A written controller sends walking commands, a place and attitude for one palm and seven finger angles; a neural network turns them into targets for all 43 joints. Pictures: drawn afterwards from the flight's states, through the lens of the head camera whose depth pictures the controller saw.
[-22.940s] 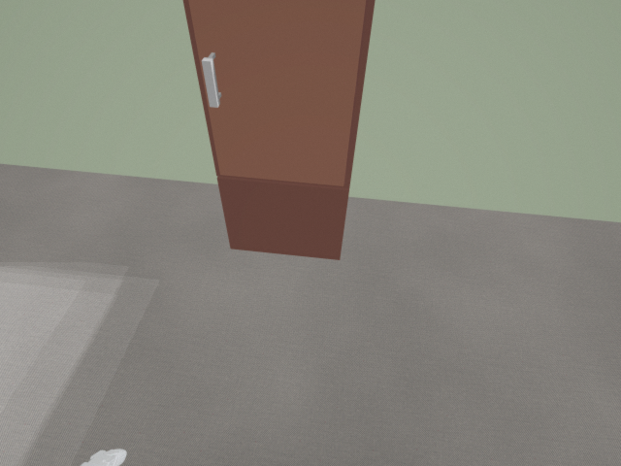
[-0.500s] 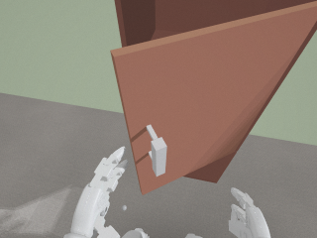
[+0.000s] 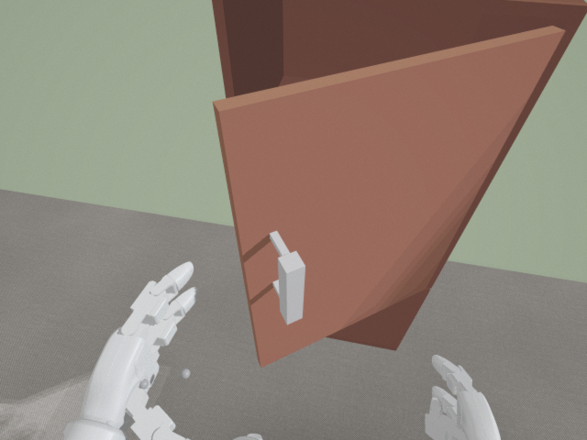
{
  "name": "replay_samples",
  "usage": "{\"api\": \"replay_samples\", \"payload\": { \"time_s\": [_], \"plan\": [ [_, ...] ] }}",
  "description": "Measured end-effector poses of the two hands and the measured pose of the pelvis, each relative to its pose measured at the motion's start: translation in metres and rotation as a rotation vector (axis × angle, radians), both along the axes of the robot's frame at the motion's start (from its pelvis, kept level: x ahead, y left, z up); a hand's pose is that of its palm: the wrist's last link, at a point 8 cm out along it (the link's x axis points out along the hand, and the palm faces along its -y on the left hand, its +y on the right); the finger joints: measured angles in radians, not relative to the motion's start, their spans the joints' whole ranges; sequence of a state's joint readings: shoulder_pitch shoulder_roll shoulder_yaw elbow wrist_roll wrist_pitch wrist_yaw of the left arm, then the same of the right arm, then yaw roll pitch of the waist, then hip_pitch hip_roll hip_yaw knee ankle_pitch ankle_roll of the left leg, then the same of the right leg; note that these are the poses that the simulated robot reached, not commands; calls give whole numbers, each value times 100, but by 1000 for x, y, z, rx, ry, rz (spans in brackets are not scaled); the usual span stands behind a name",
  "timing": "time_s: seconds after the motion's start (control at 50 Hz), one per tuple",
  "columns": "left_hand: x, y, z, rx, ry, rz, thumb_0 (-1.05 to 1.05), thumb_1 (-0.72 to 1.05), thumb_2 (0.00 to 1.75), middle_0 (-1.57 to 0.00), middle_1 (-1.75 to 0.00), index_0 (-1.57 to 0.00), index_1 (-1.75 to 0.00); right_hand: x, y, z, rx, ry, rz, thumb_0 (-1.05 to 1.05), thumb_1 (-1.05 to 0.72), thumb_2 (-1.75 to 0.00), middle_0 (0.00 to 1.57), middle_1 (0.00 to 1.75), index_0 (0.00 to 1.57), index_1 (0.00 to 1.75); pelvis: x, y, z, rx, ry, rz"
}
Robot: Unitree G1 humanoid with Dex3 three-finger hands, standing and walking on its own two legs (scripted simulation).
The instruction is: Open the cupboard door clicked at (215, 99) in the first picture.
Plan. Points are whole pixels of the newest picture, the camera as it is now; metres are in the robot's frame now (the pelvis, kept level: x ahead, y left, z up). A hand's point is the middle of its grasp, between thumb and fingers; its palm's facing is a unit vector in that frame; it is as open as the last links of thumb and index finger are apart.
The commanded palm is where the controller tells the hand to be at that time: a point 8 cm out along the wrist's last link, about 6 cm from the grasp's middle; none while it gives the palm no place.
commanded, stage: draw the hand back to the body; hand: left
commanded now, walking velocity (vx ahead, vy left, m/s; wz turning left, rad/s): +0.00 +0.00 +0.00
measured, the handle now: (284, 277) +0.32 +0.03 +0.08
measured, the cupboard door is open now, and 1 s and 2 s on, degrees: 37 37 37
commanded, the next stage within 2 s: step back with the hand held close in 1.36 s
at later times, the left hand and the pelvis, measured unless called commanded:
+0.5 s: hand (90, 349) +0.18 +0.20 +0.15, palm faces +0.19 -0.94 -0.28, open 14.7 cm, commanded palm +0.16 +0.26 +0.18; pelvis +0.01 +0.02 +0.04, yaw +0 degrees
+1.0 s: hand out of the picture +0.22 +0.27 +0.23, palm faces +0.43 -0.80 -0.41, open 8.9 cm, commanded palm +0.17 +0.31 +0.25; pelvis +0.03 +0.01 +0.07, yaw +0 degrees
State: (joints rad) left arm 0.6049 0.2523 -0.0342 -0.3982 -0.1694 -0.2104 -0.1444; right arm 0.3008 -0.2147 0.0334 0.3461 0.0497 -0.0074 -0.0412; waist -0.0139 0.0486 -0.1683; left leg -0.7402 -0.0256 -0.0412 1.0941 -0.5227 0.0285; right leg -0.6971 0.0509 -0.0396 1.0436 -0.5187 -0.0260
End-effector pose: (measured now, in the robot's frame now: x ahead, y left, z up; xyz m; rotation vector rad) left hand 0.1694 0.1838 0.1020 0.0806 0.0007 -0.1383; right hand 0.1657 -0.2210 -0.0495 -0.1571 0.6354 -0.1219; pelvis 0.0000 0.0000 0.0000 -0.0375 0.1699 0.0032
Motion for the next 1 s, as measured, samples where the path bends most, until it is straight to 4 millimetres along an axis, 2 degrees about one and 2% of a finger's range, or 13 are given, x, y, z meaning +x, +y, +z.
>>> {"api": "replay_samples", "payload": {
  "time_s": [0.1, 0.22, 0.3, 0.36, 0.5, 0.64, 0.82, 1.0],
  "plan": [
    [-4, 15, 10, -10, 34, 13, -1, -50, 30, -15, -30, -15, -30, 2, 2, 12, -9, -24, -2, 2, -90, -90, 20, 30, 20, 30, 4, 4, 9, -6, -21, 4],
    [-7, 27, 30, -7, -16, -5, -1, -50, 30, -15, -30, -15, -30, 11, 5, 24, -19, -69, 8, 2, -90, -90, 20, 30, 20, 30, 8, 8, 16, -10, -41, 7],
    [-7, 40, 36, 10, -16, 16, -1, -47, 32, -15, -30, -16, -30, 17, 10, 31, -17, -91, 19, 2, -90, -90, 20, 30, 20, 30, 8, 11, 19, -13, -56, 10],
    [-8, 49, 45, 107, -4, 127, -1, -42, 34, -15, -30, -16, -30, 20, 15, 37, -30, -93, 17, 2, -90, -90, 20, 30, 20, 30, 10, 13, 24, -10, -67, 1],
    [-16, 67, 64, 205, 16, 340, -1, -23, 42, -16, -30, -17, -30, 23, 30, 41, -29, -56, 25, 2, -90, -90, 20, 30, 20, 30, 15, 17, 38, -6, -95, 3],
    [-7, 87, 87, 281, -31, 439, -1, 1, 52, -17, -30, -18, -30, 24, 36, 37, -25, -8, 54, 2, -90, -90, 20, 30, 20, 30, 21, 18, 48, 2, -128, 7],
    [6, 105, 118, 339, -114, 492, 0, 32, 66, -18, -30, -19, -30, 32, 25, 43, -30, 2, 45, 2, -90, -90, 21, 30, 20, 30, 30, 15, 60, 13, -160, -3],
    [9, 118, 146, 385, -196, 554, 0, 63, 79, -20, -30, -20, -30, 43, 10, 52, -46, -12, 43, 2, -90, -90, 20, 30, 20, 30, 34, 8, 66, 18, -179, -7]
  ]
}}
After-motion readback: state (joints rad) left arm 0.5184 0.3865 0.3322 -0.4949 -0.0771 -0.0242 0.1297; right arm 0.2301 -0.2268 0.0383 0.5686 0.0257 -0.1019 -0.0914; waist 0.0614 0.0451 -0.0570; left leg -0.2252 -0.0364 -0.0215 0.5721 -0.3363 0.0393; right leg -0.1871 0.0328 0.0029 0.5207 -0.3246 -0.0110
